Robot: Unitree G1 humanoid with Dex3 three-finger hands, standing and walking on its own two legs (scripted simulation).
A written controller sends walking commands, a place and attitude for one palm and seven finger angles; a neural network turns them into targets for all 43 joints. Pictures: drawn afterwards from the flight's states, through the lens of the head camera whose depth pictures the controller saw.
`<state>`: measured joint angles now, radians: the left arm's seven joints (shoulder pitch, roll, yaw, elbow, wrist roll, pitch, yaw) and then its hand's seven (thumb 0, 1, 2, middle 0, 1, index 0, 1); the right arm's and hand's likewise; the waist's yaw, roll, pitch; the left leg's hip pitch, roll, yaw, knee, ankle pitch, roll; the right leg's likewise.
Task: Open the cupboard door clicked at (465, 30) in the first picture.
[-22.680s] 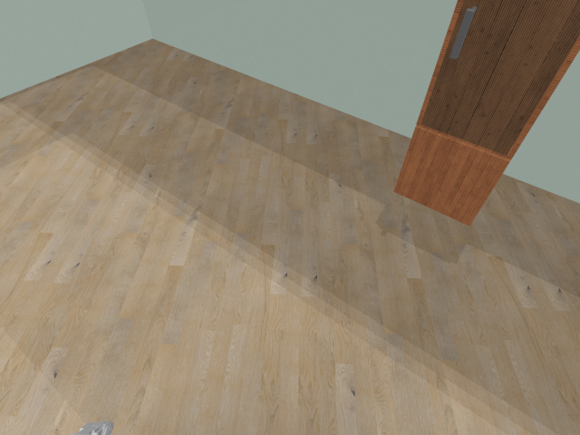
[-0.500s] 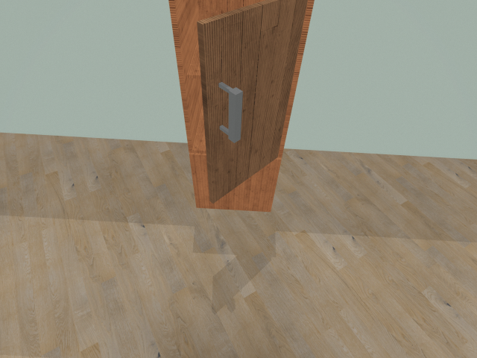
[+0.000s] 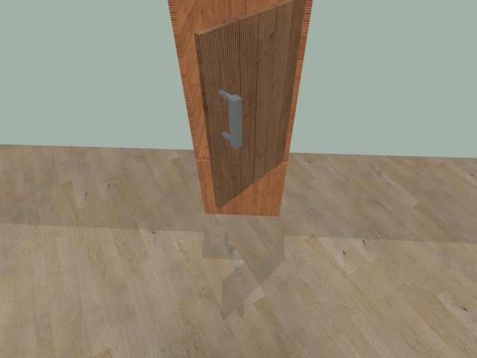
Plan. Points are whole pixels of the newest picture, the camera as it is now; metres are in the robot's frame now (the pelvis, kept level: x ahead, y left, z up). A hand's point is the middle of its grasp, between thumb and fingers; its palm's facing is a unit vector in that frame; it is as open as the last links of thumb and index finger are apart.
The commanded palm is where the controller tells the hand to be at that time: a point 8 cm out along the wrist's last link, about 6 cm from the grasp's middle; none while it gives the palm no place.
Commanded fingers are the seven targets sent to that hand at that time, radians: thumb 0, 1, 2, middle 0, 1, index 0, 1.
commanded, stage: let the arm hang, fingers relaxed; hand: left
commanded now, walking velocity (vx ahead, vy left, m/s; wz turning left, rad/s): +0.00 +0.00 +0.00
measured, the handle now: (229, 119) +0.66 +0.06 +0.03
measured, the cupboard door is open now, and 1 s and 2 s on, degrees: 46 46 46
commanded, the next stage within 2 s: look to check the result in 0.28 s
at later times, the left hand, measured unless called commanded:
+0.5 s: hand out of the picture +0.08 +0.22 -0.16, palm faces -0.03 -0.95 -0.30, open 7.4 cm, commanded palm none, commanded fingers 0.00 0.90 0.90 -0.20 -0.30 -0.20 -0.30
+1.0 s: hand out of the picture +0.10 +0.21 -0.16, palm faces -0.02 -0.95 -0.32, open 7.4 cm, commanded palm none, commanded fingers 0.00 0.90 0.90 -0.20 -0.30 -0.20 -0.30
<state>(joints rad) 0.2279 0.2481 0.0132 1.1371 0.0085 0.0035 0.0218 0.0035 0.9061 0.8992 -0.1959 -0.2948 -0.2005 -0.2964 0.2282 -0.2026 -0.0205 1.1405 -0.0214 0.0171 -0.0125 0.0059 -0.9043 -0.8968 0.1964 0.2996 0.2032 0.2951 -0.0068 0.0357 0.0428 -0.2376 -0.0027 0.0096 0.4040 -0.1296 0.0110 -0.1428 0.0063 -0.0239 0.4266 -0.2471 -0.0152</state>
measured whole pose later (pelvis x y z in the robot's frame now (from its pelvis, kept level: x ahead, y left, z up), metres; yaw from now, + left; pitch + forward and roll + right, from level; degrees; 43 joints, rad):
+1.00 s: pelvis +0.04 -0.01 +0.01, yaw -1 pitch -1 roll +0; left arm 0.14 0.28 0.01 1.14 0.01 -0.01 0.02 0.00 0.90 0.90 -0.20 -0.30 -0.20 -0.30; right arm 0.12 -0.28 -0.01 1.14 -0.02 0.00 -0.02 0.01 -0.90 -0.90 0.20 0.30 0.20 0.30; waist 0.00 0.01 0.05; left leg -0.14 0.01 0.02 0.31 -0.15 -0.01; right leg -0.04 0.02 -0.01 0.30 -0.24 -0.03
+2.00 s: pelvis +0.03 -0.01 -0.01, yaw -32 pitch +2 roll -2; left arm 0.16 0.29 0.10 0.89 0.02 0.06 -0.02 0.01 0.91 0.90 -0.19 -0.29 -0.20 -0.30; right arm 0.14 -0.20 -0.04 0.88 -0.04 0.01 -0.04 0.00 -0.90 -0.90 0.20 0.30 0.20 0.30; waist 0.05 -0.01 0.12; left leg -0.25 0.09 -0.04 0.52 -0.30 -0.06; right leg -0.49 0.04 0.02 0.96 -0.51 0.04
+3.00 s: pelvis +0.11 -0.15 +0.00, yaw -70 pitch +2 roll -1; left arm 0.10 0.23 0.08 0.92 0.03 0.03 -0.07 0.01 0.91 0.90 -0.19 -0.29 -0.20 -0.30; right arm 0.40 -0.18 -0.03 1.00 -0.05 -0.06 -0.01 0.00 -0.90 -0.90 0.20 0.30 0.20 0.30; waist -0.03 0.00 0.07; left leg -0.08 0.16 0.23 0.39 -0.32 -0.07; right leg -0.55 -0.07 -0.10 0.81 -0.27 -0.01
